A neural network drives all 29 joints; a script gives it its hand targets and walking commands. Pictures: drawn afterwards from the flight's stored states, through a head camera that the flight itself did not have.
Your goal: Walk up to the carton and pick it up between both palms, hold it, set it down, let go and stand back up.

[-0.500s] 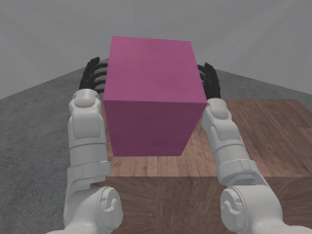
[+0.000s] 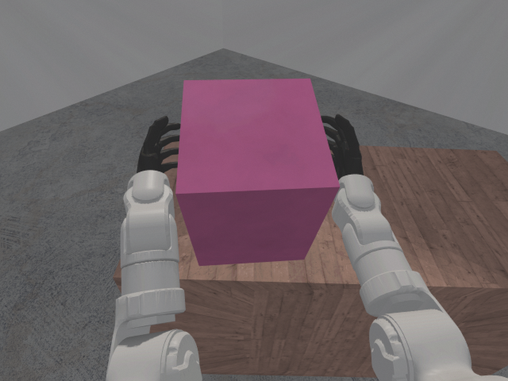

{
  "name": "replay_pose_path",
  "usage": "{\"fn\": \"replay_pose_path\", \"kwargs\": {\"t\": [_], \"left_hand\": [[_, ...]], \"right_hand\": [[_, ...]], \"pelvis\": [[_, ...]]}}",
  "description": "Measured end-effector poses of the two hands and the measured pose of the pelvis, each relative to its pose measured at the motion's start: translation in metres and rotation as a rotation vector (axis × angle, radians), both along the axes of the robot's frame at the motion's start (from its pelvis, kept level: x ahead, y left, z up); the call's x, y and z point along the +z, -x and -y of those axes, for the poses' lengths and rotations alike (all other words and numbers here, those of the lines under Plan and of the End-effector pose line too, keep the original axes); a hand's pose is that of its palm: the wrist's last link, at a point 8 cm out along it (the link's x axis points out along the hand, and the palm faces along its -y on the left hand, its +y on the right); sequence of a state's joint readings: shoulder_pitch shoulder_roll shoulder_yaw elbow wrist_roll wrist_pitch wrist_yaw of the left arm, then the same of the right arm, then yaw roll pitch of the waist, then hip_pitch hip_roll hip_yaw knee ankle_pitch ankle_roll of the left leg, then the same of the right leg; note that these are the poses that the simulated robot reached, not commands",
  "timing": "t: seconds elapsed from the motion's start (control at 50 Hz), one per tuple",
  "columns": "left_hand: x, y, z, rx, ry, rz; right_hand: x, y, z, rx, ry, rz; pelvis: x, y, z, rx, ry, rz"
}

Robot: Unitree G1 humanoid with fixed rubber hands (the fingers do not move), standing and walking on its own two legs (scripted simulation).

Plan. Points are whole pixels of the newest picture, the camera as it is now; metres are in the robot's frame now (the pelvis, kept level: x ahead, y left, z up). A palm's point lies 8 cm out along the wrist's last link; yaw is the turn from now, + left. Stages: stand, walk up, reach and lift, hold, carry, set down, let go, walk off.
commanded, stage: set down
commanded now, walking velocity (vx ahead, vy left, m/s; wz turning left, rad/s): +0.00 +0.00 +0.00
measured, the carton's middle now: (250, 179) +0.42 +0.02 +0.13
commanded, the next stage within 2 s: none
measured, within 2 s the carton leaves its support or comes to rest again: neither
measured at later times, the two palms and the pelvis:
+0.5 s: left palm (161, 180) +0.38 +0.16 +0.16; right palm (343, 172) +0.40 -0.13 +0.16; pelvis +0.00 +0.00 +0.00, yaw -1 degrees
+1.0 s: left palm (169, 190) +0.40 +0.15 +0.13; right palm (337, 176) +0.42 -0.14 +0.13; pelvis +0.01 -0.01 +0.00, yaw -2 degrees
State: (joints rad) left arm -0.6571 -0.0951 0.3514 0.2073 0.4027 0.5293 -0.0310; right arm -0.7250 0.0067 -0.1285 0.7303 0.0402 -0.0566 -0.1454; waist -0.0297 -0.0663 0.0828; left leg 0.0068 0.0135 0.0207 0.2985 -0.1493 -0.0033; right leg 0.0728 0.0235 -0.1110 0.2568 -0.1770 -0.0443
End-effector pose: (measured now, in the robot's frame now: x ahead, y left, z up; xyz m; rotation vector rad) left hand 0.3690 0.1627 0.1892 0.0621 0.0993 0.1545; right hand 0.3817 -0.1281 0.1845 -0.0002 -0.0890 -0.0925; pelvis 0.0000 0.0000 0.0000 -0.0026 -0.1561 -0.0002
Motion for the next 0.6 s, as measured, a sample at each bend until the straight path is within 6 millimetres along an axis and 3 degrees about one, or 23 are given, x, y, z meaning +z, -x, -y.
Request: {"fn": "replay_pose_path", "kwargs": {"t": [0.28, 0.48, 0.6], "left_hand": [[-0.022, 0.0, -0.002, 0.026, 0.012, -0.051], [-0.027, -0.011, 0.005, 0.022, 0.032, -0.057], [-0.04, -0.013, 0.005, 0.039, 0.037, -0.091]], "right_hand": [[-0.022, -0.006, -0.003, 0.022, -0.009, -0.053], [-0.022, -0.015, 0.005, 0.017, -0.013, -0.07], [-0.03, -0.024, 0.004, 0.035, -0.015, -0.108]], "pelvis": [[0.001, 0.002, 0.001, 0.004, -0.001, -0.033], [0.002, 0.002, 0.003, -0.018, -0.005, -0.069], [0.002, -0.001, 0.004, -0.028, -0.007, -0.081]]}}
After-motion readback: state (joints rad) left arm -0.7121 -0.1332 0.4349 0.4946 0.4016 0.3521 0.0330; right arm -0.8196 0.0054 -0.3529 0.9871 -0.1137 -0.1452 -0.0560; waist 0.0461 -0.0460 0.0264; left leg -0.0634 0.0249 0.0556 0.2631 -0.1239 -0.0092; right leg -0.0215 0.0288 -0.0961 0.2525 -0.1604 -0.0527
